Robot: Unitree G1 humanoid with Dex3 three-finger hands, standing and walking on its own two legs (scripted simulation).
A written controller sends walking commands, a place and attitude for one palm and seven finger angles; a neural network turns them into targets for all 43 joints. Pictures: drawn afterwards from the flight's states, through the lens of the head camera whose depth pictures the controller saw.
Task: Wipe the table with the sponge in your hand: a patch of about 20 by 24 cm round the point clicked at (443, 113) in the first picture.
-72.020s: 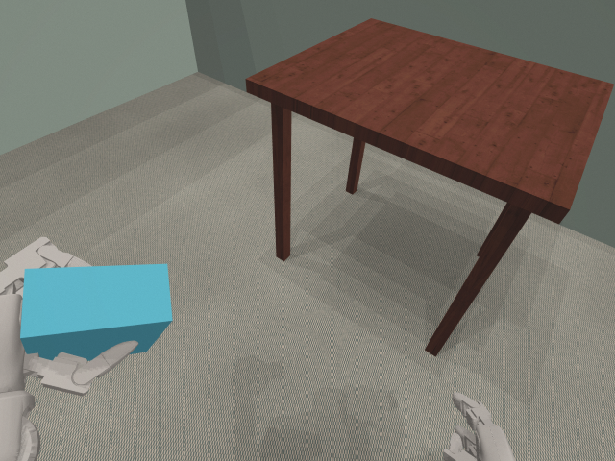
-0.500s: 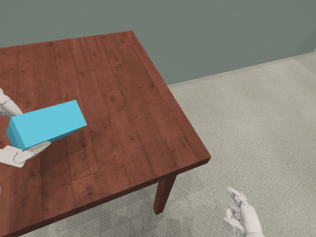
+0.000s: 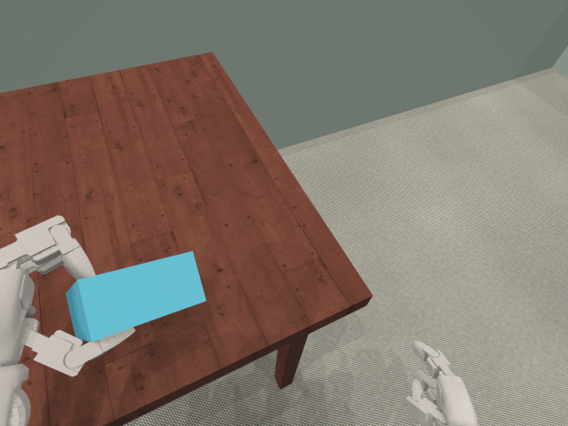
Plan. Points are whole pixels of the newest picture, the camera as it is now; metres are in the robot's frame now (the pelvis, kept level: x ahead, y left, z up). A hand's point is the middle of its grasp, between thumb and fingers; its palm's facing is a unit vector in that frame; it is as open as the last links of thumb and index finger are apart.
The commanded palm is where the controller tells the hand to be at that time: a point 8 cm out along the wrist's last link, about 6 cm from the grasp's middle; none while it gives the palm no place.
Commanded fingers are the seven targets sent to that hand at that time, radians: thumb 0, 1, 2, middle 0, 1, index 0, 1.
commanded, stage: come to a stop and stand still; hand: left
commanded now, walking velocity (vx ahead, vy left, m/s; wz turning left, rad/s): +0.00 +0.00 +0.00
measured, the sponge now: (146, 292) +0.25 +0.18 +0.10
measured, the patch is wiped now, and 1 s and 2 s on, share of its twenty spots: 0.95 0.95 0.95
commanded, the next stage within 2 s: look again from close up in 0.84 s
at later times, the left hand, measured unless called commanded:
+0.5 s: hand (17, 307) +0.19 +0.25 +0.17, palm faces +0.39 -0.84 -0.37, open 8.9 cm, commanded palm +0.14 +0.28 +0.18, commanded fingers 0.00 0.10 1.30 -1.20 -1.60 -1.20 -1.60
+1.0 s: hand (12, 320) +0.19 +0.26 +0.16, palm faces +0.39 -0.84 -0.38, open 8.9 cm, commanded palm +0.13 +0.29 +0.18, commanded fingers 0.00 0.10 1.30 -1.20 -1.60 -1.20 -1.60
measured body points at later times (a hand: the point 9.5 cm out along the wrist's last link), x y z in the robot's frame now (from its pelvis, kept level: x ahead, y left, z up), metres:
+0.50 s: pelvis -0.02 +0.00 +0.00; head +0.00 +0.03 +0.45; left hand +0.17 +0.30 +0.19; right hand +0.18 -0.22 -0.05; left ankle +0.02 +0.07 -0.74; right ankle -0.05 -0.14 -0.74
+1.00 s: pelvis -0.03 +0.01 +0.01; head +0.00 +0.03 +0.45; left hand +0.16 +0.30 +0.18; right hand +0.15 -0.21 -0.07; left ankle +0.02 +0.07 -0.74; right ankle -0.05 -0.14 -0.74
